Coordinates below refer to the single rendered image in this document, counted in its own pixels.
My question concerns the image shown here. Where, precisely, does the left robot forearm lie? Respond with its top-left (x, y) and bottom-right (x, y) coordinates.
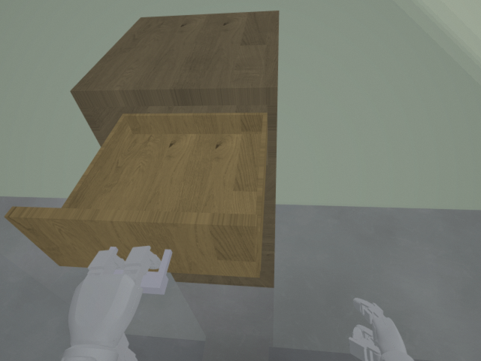
top-left (61, 344), bottom-right (119, 361)

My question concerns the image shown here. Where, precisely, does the handle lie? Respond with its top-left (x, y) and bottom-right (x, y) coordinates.
top-left (109, 247), bottom-right (172, 295)

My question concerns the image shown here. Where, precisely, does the left robot hand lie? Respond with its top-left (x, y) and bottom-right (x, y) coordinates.
top-left (68, 246), bottom-right (161, 361)

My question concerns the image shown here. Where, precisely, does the cabinet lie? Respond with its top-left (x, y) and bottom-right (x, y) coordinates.
top-left (70, 11), bottom-right (279, 288)

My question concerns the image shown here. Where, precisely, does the right robot hand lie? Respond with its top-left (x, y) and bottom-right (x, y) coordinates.
top-left (349, 298), bottom-right (407, 361)

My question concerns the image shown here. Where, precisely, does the drawer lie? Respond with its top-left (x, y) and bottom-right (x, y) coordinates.
top-left (4, 113), bottom-right (268, 278)

